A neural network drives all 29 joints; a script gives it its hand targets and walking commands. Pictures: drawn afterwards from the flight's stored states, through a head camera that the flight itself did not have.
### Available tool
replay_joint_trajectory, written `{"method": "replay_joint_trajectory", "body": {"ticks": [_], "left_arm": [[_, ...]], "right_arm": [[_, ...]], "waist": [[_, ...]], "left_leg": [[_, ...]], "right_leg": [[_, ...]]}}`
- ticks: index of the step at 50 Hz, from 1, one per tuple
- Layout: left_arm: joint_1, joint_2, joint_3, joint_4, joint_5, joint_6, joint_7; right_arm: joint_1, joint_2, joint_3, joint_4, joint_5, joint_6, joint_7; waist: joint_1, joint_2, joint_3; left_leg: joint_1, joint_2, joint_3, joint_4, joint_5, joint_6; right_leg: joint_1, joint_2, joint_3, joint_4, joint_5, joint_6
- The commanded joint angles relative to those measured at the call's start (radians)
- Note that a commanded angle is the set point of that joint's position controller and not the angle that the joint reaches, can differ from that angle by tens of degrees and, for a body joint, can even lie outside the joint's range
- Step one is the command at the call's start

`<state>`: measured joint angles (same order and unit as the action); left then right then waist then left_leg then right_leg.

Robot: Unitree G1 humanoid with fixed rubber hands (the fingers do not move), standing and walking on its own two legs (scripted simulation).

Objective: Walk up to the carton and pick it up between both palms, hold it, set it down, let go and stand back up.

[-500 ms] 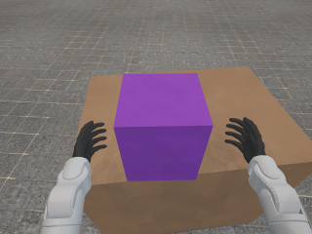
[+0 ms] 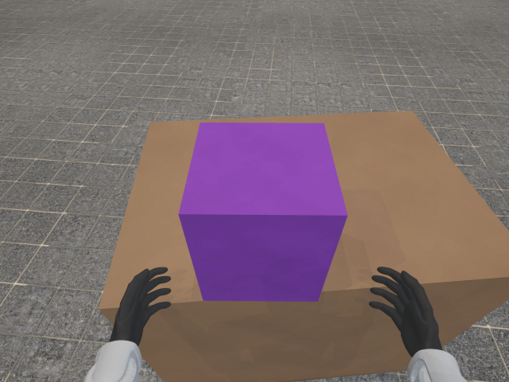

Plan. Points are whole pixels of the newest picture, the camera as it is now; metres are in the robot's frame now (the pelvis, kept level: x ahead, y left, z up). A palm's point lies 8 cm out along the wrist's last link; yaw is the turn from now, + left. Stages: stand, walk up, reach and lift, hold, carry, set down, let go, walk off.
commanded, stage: set down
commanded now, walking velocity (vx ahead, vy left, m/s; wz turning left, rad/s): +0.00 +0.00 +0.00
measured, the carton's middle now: (261, 215) +0.37 +0.03 +0.06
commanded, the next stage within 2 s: let go in 0.94 s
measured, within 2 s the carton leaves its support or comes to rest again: neither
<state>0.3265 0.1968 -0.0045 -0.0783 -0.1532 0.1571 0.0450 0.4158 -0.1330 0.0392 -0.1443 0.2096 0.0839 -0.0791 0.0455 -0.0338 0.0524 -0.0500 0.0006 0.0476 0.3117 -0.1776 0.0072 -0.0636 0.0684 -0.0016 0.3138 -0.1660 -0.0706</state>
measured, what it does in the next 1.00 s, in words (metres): stands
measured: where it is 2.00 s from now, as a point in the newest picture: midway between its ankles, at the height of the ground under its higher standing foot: outside the picture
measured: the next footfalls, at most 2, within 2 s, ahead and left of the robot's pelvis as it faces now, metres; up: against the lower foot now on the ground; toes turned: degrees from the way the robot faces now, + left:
right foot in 1.88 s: -0.05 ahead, -0.12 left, +0.00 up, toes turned -1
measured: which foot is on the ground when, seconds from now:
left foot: down 0.00-1.00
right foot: down 0.00-1.00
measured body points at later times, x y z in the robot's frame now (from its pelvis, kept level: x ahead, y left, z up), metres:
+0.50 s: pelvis +0.01 +0.01 +0.00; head +0.01 +0.02 +0.45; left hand +0.19 +0.23 -0.02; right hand +0.20 -0.19 -0.02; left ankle +0.00 +0.11 -0.75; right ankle +0.01 -0.07 -0.75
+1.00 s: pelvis -0.01 +0.01 +0.00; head -0.03 -0.01 +0.45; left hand +0.19 +0.23 -0.01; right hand +0.19 -0.20 -0.07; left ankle +0.00 +0.11 -0.75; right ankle +0.01 -0.07 -0.75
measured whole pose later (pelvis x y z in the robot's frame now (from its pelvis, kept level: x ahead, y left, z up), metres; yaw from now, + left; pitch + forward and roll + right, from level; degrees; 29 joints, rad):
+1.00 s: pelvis -0.01 +0.01 +0.00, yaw +2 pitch -7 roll +0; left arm 0.19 0.17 -0.02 0.28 -0.04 0.06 -0.03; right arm 0.22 -0.18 -0.03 0.50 0.02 -0.01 0.01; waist 0.05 0.04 0.06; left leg -0.06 -0.02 0.02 0.36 -0.19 0.02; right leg -0.06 0.05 -0.03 0.36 -0.19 -0.06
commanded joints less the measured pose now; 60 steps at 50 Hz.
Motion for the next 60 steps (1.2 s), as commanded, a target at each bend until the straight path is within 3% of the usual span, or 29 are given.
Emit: {"method": "replay_joint_trajectory", "body": {"ticks": [1, 6, 13, 22, 30, 42, 44, 51, 60], "left_arm": [[-0.098, 0.112, 0.024, -0.14, -0.001, -0.111, 0.0], [-0.073, 0.111, 0.008, -0.076, 0.02, -0.114, 0.007], [-0.044, 0.116, 0.005, -0.027, 0.022, -0.113, 0.011], [-0.019, 0.097, 0.012, 0.087, 0.061, -0.155, 0.009], [-0.019, 0.074, 0.017, 0.223, 0.094, -0.112, -0.013], [-0.101, 0.052, 0.012, 0.388, 0.126, -0.029, -0.028], [-0.125, 0.051, 0.013, 0.477, 0.139, 0.001, -0.042], [-0.236, 0.069, 0.027, 0.561, 0.147, 0.087, -0.07], [-0.311, 0.042, 0.045, 0.564, 0.202, 0.236, -0.097]], "right_arm": [[-0.038, -0.048, -0.06, -0.139, -0.028, -0.072, -0.002], [-0.039, -0.069, -0.08, -0.052, -0.047, -0.073, 0.021], [-0.054, -0.091, -0.076, -0.003, -0.052, -0.089, 0.046], [-0.068, -0.123, -0.09, 0.165, -0.074, -0.17, 0.088], [-0.111, -0.141, -0.092, 0.305, -0.115, -0.196, 0.094], [-0.223, -0.151, -0.104, 0.441, -0.166, -0.177, 0.098], [-0.248, -0.145, -0.098, 0.506, -0.189, -0.153, 0.092], [-0.324, -0.129, -0.093, 0.529, -0.213, -0.084, 0.073], [-0.343, -0.152, -0.084, 0.525, -0.219, 0.002, 0.069]], "waist": [[-0.013, 0.04, -0.049], [-0.011, 0.066, -0.009], [-0.009, 0.04, -0.026], [-0.024, 0.036, -0.053], [-0.032, -0.009, 0.002], [-0.021, -0.07, 0.052], [-0.028, -0.077, 0.083], [-0.034, -0.12, 0.115], [-0.041, -0.147, 0.163]], "left_leg": [[-0.015, 0.014, -0.025, -0.022, 0.098, 0.006], [-0.046, 0.027, -0.033, -0.03, 0.08, 0.0], [-0.033, 0.018, -0.025, -0.025, 0.13, -0.013], [-0.006, 0.012, -0.032, -0.009, 0.194, -0.023], [-0.002, 0.015, -0.024, -0.023, 0.178, -0.018], [-0.051, 0.024, 0.0, -0.043, 0.04, -0.003], [-0.067, 0.019, 0.007, -0.04, -0.013, 0.001], [-0.104, 0.01, 0.016, 0.015, -0.121, 0.011], [-0.028, -0.011, 0.018, 0.107, -0.154, -0.008]], "right_leg": [[-0.058, -0.104, 0.123, -0.103, -0.004, 0.04], [-0.071, -0.098, 0.1, -0.105, -0.051, 0.032], [-0.053, -0.094, 0.073, -0.103, -0.003, 0.039], [-0.033, -0.085, 0.052, -0.094, 0.081, 0.04], [-0.043, -0.068, 0.033, -0.091, 0.082, 0.045], [-0.054, -0.064, 0.012, -0.091, -0.058, 0.044], [-0.067, -0.074, 0.022, -0.098, -0.121, 0.044], [-0.124, -0.112, 0.057, -0.1, -0.327, 0.038], [-0.256, -0.165, 0.087, -0.142, -0.514, 0.02]]}}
